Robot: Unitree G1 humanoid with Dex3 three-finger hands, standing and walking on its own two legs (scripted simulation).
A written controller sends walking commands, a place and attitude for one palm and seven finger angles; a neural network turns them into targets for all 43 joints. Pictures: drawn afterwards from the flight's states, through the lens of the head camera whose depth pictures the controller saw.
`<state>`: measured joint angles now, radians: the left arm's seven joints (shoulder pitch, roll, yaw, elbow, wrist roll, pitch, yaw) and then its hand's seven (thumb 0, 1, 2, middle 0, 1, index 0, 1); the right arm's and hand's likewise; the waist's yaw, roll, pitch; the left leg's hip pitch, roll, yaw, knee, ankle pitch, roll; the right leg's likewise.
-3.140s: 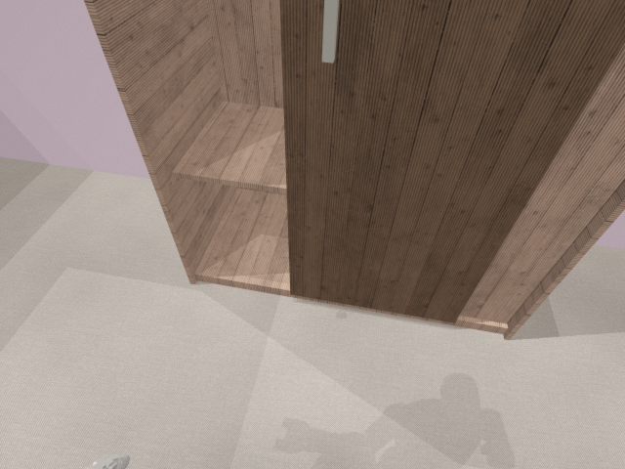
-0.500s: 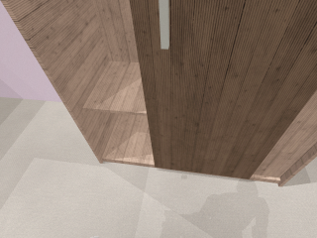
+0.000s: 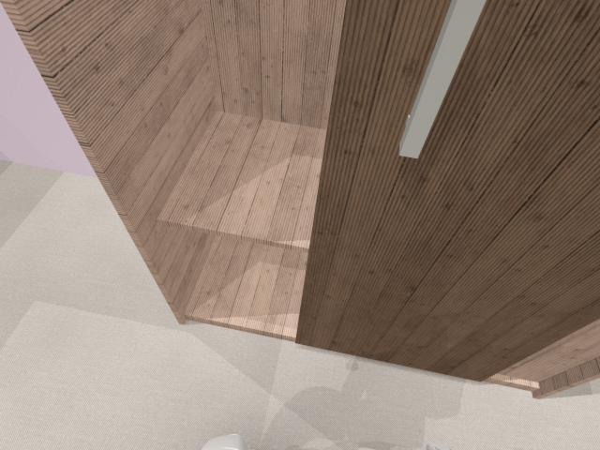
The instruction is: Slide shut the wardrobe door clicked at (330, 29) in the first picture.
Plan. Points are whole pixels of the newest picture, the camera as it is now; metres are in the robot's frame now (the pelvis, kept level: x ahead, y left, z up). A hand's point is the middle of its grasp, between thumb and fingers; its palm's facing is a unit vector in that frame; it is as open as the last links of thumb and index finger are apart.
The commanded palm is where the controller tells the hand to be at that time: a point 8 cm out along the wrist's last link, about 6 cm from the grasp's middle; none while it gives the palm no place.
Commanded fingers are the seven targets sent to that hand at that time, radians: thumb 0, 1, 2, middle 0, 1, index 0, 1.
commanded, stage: come to a stop and stand still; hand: right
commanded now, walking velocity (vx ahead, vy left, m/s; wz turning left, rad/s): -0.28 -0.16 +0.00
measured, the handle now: (438, 63) +0.45 -0.08 +0.28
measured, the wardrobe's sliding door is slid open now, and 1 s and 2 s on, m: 0.38 0.38 0.38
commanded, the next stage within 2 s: none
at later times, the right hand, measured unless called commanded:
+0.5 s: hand out of the picture -0.02 -0.27 -0.17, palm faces +0.10 +0.97 -0.22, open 7.4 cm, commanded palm none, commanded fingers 0.00 -0.90 -0.90 0.20 0.30 0.20 0.30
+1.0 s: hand out of the picture -0.06 -0.21 -0.16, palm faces +0.03 +0.99 -0.16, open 7.3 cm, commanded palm none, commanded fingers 0.00 -0.90 -0.90 0.20 0.30 0.20 0.30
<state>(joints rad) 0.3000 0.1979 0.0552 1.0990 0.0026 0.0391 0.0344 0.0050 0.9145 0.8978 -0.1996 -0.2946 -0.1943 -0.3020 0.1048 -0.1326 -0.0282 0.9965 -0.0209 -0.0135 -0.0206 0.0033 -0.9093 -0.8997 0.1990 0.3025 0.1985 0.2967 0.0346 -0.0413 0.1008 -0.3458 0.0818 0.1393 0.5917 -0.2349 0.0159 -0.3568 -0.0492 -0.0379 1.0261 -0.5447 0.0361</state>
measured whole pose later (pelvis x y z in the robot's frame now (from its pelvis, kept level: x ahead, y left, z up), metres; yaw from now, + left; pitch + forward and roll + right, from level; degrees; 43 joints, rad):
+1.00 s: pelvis -0.05 -0.05 +0.02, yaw +0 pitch -2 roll -1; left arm 0.35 0.12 0.00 1.19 0.00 0.01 0.03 0.00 0.91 0.90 -0.20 -0.29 -0.20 -0.30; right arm 0.31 -0.11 0.01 1.15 0.00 0.00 -0.04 0.01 -0.92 -0.90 0.20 0.30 0.20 0.30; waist 0.02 0.01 0.00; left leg -0.11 0.00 0.02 0.41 -0.28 0.02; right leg -0.18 0.04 -0.11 0.35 -0.14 -0.06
